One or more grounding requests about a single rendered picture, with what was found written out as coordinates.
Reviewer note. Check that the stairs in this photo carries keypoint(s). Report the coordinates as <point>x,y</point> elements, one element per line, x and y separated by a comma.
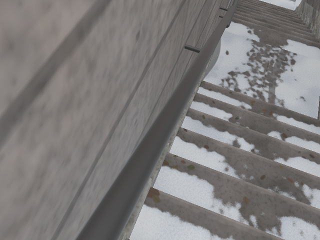
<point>239,168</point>
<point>274,17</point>

